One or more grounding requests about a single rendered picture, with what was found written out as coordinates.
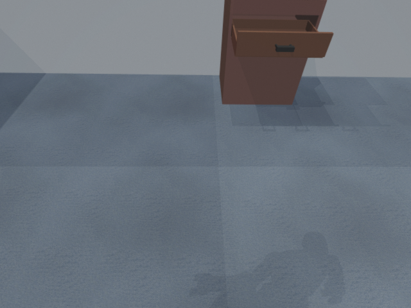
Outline cabinet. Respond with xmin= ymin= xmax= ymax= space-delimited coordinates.
xmin=220 ymin=0 xmax=327 ymax=105

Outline drawer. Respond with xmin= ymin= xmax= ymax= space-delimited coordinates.
xmin=231 ymin=19 xmax=334 ymax=58

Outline handle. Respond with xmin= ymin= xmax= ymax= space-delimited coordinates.
xmin=275 ymin=44 xmax=295 ymax=52

